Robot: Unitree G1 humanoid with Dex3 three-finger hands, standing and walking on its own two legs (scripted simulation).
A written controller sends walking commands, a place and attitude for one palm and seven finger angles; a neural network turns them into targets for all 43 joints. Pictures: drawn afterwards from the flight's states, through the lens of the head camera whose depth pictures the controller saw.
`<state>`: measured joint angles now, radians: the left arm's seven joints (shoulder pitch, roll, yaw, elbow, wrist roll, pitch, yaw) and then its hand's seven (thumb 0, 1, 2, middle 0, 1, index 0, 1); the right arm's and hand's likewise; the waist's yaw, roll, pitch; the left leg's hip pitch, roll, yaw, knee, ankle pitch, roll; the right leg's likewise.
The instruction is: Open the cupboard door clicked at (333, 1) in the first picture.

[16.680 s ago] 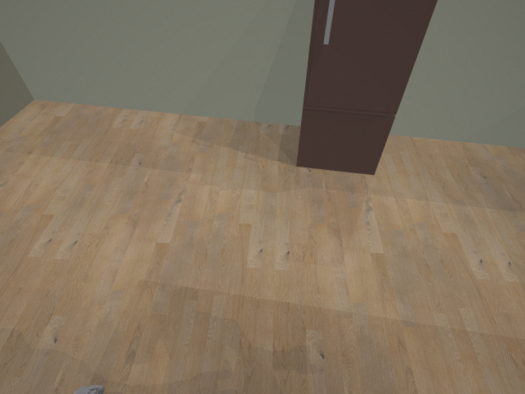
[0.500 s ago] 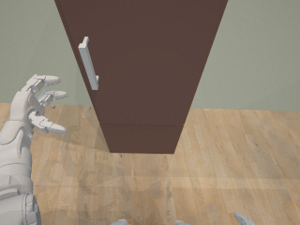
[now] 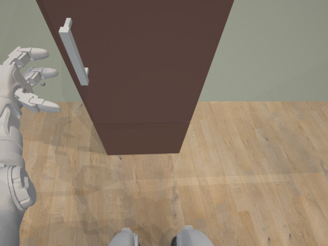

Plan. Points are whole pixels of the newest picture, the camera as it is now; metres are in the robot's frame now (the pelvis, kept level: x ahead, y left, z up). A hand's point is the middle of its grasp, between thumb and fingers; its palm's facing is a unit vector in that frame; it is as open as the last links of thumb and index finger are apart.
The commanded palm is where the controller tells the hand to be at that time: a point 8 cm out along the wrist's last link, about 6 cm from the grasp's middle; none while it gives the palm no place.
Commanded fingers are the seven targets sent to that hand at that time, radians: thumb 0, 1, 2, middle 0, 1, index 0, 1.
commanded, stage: move the hooked fingers beside the handle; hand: left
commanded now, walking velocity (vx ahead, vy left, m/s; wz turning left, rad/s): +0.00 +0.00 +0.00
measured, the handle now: (77, 54) +0.57 +0.21 +0.09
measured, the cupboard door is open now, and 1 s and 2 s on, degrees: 0 0 0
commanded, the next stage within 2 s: slide the fingers in behind the handle in 1.16 s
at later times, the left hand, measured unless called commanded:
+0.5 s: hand (52, 62) +0.54 +0.26 +0.10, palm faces +0.00 -1.00 +0.00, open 14.0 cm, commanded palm +0.51 +0.31 +0.09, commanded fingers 0.00 -0.50 0.30 -0.30 -1.20 -0.30 -1.20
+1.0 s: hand (47, 69) +0.51 +0.27 +0.09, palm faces +0.02 -1.00 +0.01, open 14.0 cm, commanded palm +0.50 +0.31 +0.09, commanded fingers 0.00 -0.50 0.30 -0.30 -1.20 -0.30 -1.20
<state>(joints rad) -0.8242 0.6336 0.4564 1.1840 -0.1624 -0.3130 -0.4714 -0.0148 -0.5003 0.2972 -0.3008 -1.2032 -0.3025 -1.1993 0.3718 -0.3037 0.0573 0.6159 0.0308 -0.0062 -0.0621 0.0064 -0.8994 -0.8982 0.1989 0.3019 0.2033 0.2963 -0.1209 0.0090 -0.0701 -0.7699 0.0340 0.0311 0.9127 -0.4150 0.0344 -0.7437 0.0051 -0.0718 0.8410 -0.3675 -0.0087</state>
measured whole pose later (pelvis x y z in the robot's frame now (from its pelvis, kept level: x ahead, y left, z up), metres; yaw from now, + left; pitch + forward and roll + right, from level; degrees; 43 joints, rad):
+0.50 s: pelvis +0.02 +0.01 -0.01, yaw -2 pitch +22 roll -4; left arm -0.99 0.78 0.52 1.27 -0.09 -0.28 -0.46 -0.01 -0.50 0.30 -0.30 -1.20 -0.30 -1.20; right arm 0.45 -0.30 0.07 0.60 0.00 0.08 -0.04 0.00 -0.90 -0.90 0.20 0.30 0.20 0.30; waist -0.20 0.02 -0.07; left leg -0.88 0.06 0.04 0.95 -0.44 0.04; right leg -0.85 0.03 -0.06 0.84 -0.37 0.00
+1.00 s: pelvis +0.02 +0.01 +0.00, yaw -1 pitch +20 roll -4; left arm -0.89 0.67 0.48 1.20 -0.12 -0.31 -0.43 -0.01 -0.50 0.30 -0.30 -1.20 -0.30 -1.20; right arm 0.38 -0.29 0.06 0.58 0.01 0.10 -0.03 0.00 -0.90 -0.90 0.20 0.30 0.20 0.30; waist -0.15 0.02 -0.09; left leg -0.83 0.05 0.03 0.94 -0.46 0.04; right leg -0.78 0.02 -0.07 0.83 -0.39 0.00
